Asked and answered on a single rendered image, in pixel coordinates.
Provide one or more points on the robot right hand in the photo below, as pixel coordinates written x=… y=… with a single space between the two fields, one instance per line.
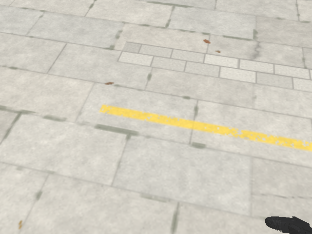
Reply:
x=292 y=225

